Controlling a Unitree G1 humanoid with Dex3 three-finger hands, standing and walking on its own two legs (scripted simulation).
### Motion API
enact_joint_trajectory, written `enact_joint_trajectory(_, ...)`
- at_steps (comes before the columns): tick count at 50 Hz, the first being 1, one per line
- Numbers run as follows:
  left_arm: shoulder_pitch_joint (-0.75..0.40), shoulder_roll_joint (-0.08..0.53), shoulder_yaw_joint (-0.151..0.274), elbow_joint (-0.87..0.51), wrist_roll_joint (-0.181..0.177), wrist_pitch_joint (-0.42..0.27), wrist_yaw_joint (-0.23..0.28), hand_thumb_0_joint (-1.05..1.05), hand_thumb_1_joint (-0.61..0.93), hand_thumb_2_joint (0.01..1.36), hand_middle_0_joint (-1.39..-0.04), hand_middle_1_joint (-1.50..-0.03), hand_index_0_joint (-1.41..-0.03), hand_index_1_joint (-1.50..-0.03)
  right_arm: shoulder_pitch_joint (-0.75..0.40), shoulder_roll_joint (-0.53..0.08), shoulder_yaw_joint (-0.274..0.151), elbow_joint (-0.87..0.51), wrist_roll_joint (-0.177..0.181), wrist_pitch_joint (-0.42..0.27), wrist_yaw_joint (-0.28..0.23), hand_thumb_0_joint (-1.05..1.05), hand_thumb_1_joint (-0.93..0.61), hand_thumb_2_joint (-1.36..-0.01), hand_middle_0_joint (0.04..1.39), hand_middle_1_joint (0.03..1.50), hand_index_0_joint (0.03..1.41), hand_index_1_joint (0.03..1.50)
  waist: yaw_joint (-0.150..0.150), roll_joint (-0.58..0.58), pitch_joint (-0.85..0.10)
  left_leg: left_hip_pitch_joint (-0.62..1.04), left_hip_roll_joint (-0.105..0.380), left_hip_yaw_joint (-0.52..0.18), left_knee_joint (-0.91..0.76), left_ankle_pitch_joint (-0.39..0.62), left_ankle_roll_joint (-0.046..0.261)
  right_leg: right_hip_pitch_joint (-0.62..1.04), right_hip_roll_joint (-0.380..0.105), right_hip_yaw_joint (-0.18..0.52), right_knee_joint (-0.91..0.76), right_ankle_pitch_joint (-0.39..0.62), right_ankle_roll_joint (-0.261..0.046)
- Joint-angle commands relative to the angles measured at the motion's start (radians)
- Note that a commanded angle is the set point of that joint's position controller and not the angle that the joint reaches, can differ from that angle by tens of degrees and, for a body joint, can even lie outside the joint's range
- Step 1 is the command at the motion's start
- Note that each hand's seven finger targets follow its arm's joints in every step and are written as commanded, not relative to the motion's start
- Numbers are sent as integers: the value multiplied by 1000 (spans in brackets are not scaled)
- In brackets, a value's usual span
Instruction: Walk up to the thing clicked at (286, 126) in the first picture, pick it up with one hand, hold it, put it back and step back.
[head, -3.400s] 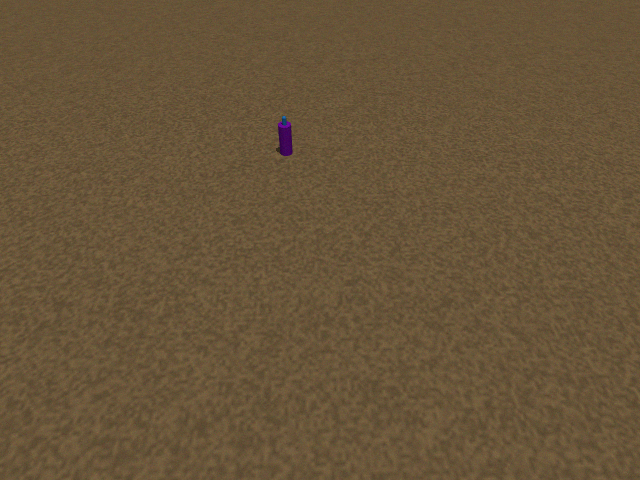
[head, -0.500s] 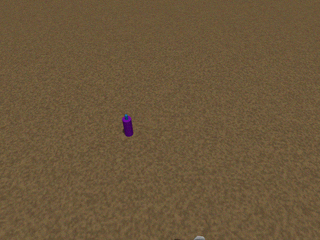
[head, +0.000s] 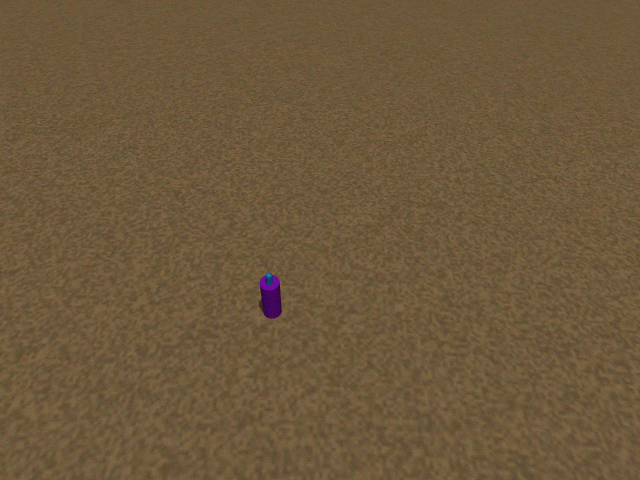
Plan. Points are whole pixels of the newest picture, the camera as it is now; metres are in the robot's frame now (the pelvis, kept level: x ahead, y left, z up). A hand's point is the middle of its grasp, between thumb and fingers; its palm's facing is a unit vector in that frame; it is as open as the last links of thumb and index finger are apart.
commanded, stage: walk up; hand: left
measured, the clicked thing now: (270, 293) +0.86 +0.22 -0.66
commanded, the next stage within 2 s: none
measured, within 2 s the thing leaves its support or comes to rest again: neither
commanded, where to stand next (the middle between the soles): +0.52 +0.02 m, yaw -2 degrees
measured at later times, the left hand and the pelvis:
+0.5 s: hand (153, 396) +0.28 +0.28 -0.13, palm faces -0.10 -0.91 -0.41, open 7.4 cm; pelvis +0.19 +0.00 -0.01, yaw -3 degrees
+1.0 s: hand (160, 338) +0.39 +0.31 -0.16, palm faces -0.08 -0.93 -0.36, open 7.4 cm; pelvis +0.35 +0.03 -0.01, yaw -2 degrees
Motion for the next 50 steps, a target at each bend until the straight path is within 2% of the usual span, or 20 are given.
enact_joint_trajectory(1,-34,192,40,-94,4,-19,18,0,900,900,-200,-300,-200,-300,197,-253,-83,-24,-4,-46,-35,0,-900,-900,200,300,200,300,-155,127,-93,469,17,-107,-136,-204,74,-347,-116,76,261,166,-120)
enact_joint_trajectory(2,-7,121,22,-101,-20,-15,16,0,900,900,-200,-300,-200,-300,241,-347,-107,-41,-10,-55,-46,0,-900,-900,200,300,200,300,-157,341,-94,562,283,-616,-349,-412,154,-597,71,31,548,-105,-44)
enact_joint_trajectory(3,-18,232,46,-79,-11,-6,36,0,900,900,-200,-300,-200,-300,202,-369,-111,-61,23,-50,-46,0,-900,-900,200,300,200,300,-151,197,-82,495,367,-735,-388,-464,260,-604,28,147,640,-185,-58)
enact_joint_trajectory(6,20,231,40,-24,-21,-5,33,0,900,900,-200,-300,-200,-300,75,-257,-68,-93,25,-47,-58,0,-900,-900,200,300,200,300,-75,67,-1,344,234,-366,-345,-180,190,-529,-51,229,594,0,-50)
enact_joint_trajectory(8,64,218,44,1,-17,4,22,0,900,900,-200,-300,-200,-300,44,-239,-57,-97,27,-52,-57,0,-900,-900,200,300,200,300,-52,120,-5,268,205,-237,-355,-84,186,-454,-66,189,529,36,-29)
enact_joint_trajectory(14,-51,196,48,-32,0,18,-7,0,900,900,-200,-300,-200,-300,59,-261,-62,-116,18,-54,-52,0,-900,-900,200,300,200,300,-78,108,47,251,196,-173,-419,-216,218,-469,-85,130,305,119,1)
enact_joint_trajectory(18,-114,174,49,-40,-2,8,-13,0,900,900,-200,-300,-200,-300,65,-255,-60,-119,18,-48,-49,0,-900,-900,200,300,200,300,-84,77,51,234,161,-108,-367,-136,191,-373,-62,85,122,210,-10)
enact_joint_trajectory(23,12,194,66,3,1,-15,10,0,900,900,-200,-300,-200,-300,53,-214,-41,-143,23,-29,-52,0,-900,-900,200,300,200,300,-1,-28,-57,160,116,-37,-58,52,134,-10,17,53,-14,189,-38)
enact_joint_trajectory(24,91,237,85,19,5,-23,22,0,900,900,-200,-300,-200,-300,91,-168,-22,-144,21,-29,-52,0,-900,-900,200,300,200,300,35,-159,-106,67,48,19,159,33,105,139,-37,147,-80,77,-65)
enact_joint_trajectory(25,151,328,110,5,5,-31,34,0,900,900,-200,-300,-200,-300,118,-103,2,-164,22,-30,-50,0,-900,-900,200,300,200,300,48,-356,-142,-119,-61,62,422,-273,52,244,-292,542,-191,-45,-145)
enact_joint_trajectory(26,131,360,105,-3,-7,-26,35,0,900,900,-200,-300,-200,-300,76,-193,-22,-146,20,-17,-59,0,-900,-900,200,300,200,300,57,-251,-86,-224,-89,-18,525,-369,38,182,-396,775,-284,-152,-261)
enact_joint_trajectory(27,78,339,99,-26,-19,-22,36,0,900,900,-200,-300,-200,-300,54,-229,-32,-133,18,-10,-64,0,-900,-900,200,300,200,300,38,-164,-31,-243,-29,-92,558,-337,31,107,-404,738,-287,-151,-295)
enact_joint_trajectory(32,-24,262,75,-68,-11,-24,38,0,900,900,-200,-300,-200,-300,127,-195,-33,-62,19,-2,-41,0,-900,-900,200,300,200,300,-30,-199,-8,-96,8,-79,370,-177,9,-73,-235,328,-259,86,-224)
enact_joint_trajectory(39,-39,280,79,-99,-2,-21,26,0,900,900,-200,-300,-200,-300,28,-171,-44,-84,5,-13,-17,0,-900,-900,200,300,200,300,-16,-183,3,22,-8,1,85,-62,-13,-174,-217,246,-247,-97,-216)
enact_joint_trajectory(43,-75,227,50,-108,3,-4,23,0,900,900,-200,-300,-200,-300,167,-205,-70,-33,-3,-32,-35,0,-900,-900,200,300,200,300,-123,-34,-37,375,-64,35,-25,-88,12,-397,-159,166,14,-151,-151)
enact_joint_trajectory(44,-52,163,28,-116,2,0,23,0,900,900,-200,-300,-200,-300,249,-272,-87,-17,-7,-39,-49,0,-900,-900,200,300,200,300,-156,188,-51,466,49,-185,-177,-341,58,-514,-73,87,310,-119,-105)
enact_joint_trajectory(45,-50,122,18,-121,-16,3,28,0,900,900,-200,-300,-200,-300,264,-351,-100,-46,-9,-48,-55,0,-900,-900,200,300,200,300,-157,310,-24,470,297,-680,-410,-566,152,-690,84,63,554,-156,-53)
enact_joint_trajectory(46,-56,234,43,-96,-5,10,45,0,900,900,-200,-300,-200,-300,209,-376,-104,-68,22,-42,-52,0,-900,-900,200,300,200,300,-141,191,14,382,372,-757,-418,-582,251,-668,8,191,621,-181,-60)
enact_joint_trajectory(47,-50,254,38,-79,-6,9,45,0,900,900,-200,-300,-200,-300,151,-328,-91,-82,24,-40,-59,0,-900,-900,200,300,200,300,-105,71,47,321,325,-615,-384,-469,244,-640,-22,223,643,-101,-55)
enact_joint_trajectory(50,28,231,46,-16,-11,8,34,0,900,900,-200,-300,-200,-300,103,-261,-60,-94,21,-50,-68,0,-900,-900,200,300,200,300,-56,111,11,302,219,-319,-311,-86,195,-524,-71,203,524,1,-36)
